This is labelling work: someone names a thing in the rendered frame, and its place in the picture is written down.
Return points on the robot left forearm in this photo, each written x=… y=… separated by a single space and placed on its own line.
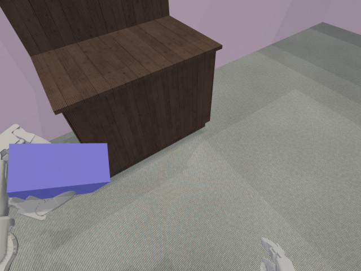
x=8 y=243

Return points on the table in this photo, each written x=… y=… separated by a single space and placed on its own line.
x=122 y=72

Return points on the robot right hand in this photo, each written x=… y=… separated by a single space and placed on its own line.
x=277 y=255

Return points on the robot left hand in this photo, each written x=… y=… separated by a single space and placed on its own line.
x=32 y=207

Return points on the sponge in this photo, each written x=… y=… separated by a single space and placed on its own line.
x=45 y=170

